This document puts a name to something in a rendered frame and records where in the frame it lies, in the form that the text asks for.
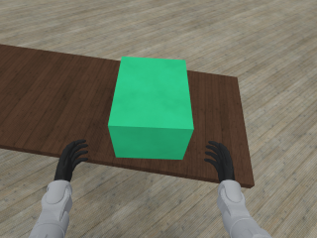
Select table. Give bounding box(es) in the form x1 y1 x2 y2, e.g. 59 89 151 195
0 44 255 188

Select carton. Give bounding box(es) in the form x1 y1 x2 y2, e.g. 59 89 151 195
108 57 194 160

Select robot left forearm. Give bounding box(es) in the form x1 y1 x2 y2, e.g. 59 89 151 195
29 179 73 238

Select robot left hand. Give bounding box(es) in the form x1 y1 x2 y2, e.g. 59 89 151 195
53 139 88 182

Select robot right forearm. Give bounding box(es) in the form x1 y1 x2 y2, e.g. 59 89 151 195
216 179 272 238

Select robot right hand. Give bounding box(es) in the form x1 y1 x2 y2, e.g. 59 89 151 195
204 141 235 182

